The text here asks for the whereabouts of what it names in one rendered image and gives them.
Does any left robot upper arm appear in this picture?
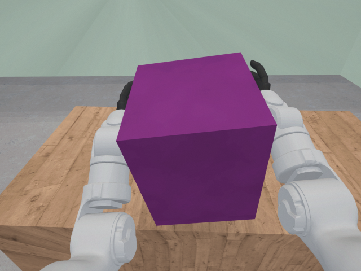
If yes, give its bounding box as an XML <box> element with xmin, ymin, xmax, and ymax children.
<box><xmin>40</xmin><ymin>212</ymin><xmax>137</xmax><ymax>271</ymax></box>

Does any right robot hand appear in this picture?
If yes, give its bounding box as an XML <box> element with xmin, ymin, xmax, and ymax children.
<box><xmin>250</xmin><ymin>60</ymin><xmax>271</xmax><ymax>91</ymax></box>

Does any left robot forearm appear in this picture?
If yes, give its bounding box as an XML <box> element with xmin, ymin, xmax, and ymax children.
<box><xmin>70</xmin><ymin>110</ymin><xmax>131</xmax><ymax>252</ymax></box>

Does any left robot hand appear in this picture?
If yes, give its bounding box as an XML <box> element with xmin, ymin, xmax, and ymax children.
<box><xmin>116</xmin><ymin>81</ymin><xmax>133</xmax><ymax>110</ymax></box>

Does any right robot forearm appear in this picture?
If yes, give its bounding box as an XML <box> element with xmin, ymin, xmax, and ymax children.
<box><xmin>261</xmin><ymin>90</ymin><xmax>358</xmax><ymax>223</ymax></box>

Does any carton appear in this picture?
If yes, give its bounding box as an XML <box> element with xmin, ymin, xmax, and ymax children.
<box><xmin>116</xmin><ymin>52</ymin><xmax>277</xmax><ymax>226</ymax></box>

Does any right robot upper arm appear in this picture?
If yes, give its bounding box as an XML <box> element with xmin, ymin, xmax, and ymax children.
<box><xmin>278</xmin><ymin>178</ymin><xmax>361</xmax><ymax>271</ymax></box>

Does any pedestal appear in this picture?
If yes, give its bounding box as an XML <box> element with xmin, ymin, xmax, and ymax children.
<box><xmin>0</xmin><ymin>106</ymin><xmax>361</xmax><ymax>271</ymax></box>

